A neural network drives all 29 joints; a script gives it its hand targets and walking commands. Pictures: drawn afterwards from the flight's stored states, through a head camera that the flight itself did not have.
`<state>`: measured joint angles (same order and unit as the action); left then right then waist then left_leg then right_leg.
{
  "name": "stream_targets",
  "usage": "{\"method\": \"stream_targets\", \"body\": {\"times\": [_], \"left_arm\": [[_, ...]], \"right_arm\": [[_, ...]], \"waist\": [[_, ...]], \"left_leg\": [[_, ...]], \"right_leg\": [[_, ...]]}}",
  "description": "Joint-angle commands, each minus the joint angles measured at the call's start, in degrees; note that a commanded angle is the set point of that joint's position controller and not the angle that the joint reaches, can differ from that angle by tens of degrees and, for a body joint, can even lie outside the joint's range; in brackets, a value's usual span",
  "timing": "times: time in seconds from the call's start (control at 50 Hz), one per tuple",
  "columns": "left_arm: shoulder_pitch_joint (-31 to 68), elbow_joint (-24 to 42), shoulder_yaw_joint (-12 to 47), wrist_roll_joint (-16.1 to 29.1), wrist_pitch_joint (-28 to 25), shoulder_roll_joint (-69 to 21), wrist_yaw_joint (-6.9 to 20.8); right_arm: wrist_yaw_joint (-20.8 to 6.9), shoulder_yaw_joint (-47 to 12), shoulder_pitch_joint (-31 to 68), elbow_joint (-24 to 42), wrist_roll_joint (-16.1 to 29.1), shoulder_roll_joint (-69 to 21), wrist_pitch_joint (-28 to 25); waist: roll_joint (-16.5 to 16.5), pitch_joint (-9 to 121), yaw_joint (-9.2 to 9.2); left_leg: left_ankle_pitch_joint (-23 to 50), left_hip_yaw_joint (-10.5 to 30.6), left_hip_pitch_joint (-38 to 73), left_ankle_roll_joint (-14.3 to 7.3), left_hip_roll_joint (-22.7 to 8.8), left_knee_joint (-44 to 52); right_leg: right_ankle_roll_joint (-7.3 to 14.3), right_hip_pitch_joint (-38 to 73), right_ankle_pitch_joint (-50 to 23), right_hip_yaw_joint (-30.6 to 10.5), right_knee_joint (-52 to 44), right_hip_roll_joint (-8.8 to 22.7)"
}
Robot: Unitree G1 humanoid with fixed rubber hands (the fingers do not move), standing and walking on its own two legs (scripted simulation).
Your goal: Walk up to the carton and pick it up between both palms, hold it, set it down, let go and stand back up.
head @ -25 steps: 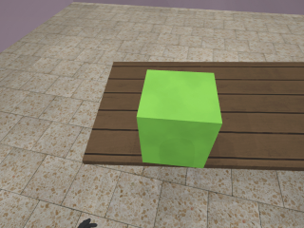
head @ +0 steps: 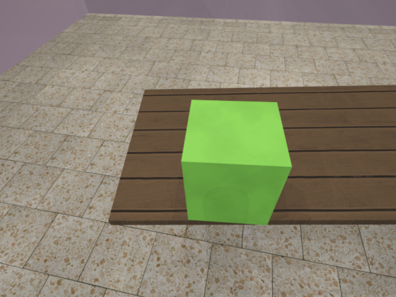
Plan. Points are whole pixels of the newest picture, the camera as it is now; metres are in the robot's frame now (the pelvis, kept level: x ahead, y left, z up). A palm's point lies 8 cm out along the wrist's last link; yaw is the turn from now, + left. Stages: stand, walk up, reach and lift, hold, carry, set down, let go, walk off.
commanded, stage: stand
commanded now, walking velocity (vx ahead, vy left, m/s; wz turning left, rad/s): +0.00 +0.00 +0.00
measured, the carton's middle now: (230, 164) +0.43 -0.05 -0.01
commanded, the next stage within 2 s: none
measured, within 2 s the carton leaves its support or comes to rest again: neither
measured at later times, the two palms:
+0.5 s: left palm out of the picture -0.01 +0.22 -0.15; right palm out of the picture -0.03 -0.19 -0.15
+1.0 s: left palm out of the picture -0.02 +0.23 -0.15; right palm out of the picture -0.05 -0.17 -0.15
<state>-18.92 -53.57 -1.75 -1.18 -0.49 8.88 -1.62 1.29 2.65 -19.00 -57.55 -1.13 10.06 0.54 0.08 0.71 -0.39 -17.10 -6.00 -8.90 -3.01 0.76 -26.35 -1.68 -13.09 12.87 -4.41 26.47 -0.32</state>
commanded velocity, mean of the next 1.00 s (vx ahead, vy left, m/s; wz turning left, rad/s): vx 0.00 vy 0.00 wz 0.00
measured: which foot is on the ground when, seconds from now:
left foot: down 0.00-1.00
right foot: down 0.00-1.00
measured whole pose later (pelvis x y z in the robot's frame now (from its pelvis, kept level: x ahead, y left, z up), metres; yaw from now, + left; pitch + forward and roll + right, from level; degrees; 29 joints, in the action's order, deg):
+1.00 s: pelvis +0.01 +0.03 +0.00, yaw +0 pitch -2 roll +0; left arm -16.7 -69.0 1.1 -0.2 0.9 5.4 -3.1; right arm 2.5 -0.1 -21.2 -66.3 -0.7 5.9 -0.6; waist -0.4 -1.8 -0.9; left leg -17.2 -7.1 -4.8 -5.8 3.9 -23.4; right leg -4.6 -10.0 13.7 -5.6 25.5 2.7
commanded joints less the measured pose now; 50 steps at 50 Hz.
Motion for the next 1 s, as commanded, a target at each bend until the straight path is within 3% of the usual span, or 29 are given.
{"method": "stream_targets", "body": {"times": [0.0,0.06,0.14,0.16,0.2,0.26,0.44,0.98], "left_arm": [[-2.4,0.1,-0.9,0.1,-0.9,4.6,-0.6],[-2.8,-2.2,-0.2,0.5,-0.5,2.5,-0.8],[-2.3,-4.6,-0.3,0.4,-0.1,3.2,-1.1],[-2.1,-5.3,0.2,0.4,0.1,2.3,-1.2],[-3.2,-6.6,0.2,0.7,0.3,2.6,-1.2],[-2.7,-8.0,0.4,0.7,0.4,2.2,-1.4],[-2.5,-11.6,1.2,0.7,0.8,0.9,-1.5],[-2.2,-15.3,2.5,1.0,1.2,0.1,-1.7]], "right_arm": [[0.5,1.0,-4.4,0.0,0.3,5.3,-0.8],[0.7,1.0,-4.4,-1.4,0.2,5.5,-0.9],[0.9,0.6,-4.2,-2.7,0.2,4.9,-0.8],[0.8,0.7,-4.5,-2.7,0.2,5.0,-0.9],[0.9,-0.2,-4.2,-3.7,0.2,3.0,-1.1],[1.1,-0.5,-5.0,-4.8,0.2,3.1,-1.2],[1.3,-1.3,-5.9,-6.8,0.3,1.9,-1.2],[1.5,-2.1,-8.6,-8.6,0.4,0.9,-1.4]], "waist": [[-0.7,-3.0,-0.35],[0.2,-4.5,-0.09],[-1.8,-5.2,0.06],[-1.1,-6.2,-0.59],[0.9,-5.8,0.01],[0.2,-5.8,-0.25],[-0.3,-7.3,-0.33],[0.2,-7.6,-0.50]], "left_leg": [[9.8,8.0,0.3,-1.2,-6.9,7.5],[10.4,7.5,0.2,-1.3,-6.7,7.8],[10.1,7.5,0.3,-1.4,-6.6,8.6],[10.4,7.5,0.4,-1.2,-6.4,8.8],[13.2,8.0,1.7,-1.3,-7.3,9.0],[14.5,7.8,2.2,-1.2,-7.2,8.9],[11.9,8.0,1.7,-1.1,-7.2,9.9],[17.4,8.0,2.6,-0.6,-7.6,9.8]], "right_leg": [[2.3,-1.3,-11.1,-2.8,-3.8,3.2],[2.0,-1.3,-10.9,-2.6,-4.1,3.3],[1.7,-0.5,-10.7,-2.1,-4.0,3.5],[1.7,-1.2,-10.4,-2.3,-4.1,3.7],[1.7,-1.0,-9.5,-2.0,-4.3,3.5],[1.5,-0.5,-9.5,-2.0,-4.5,3.6],[1.0,-0.8,-8.5,-1.6,-4.6,3.8],[0.0,-1.6,-7.5,-0.2,-3.0,4.3]]}}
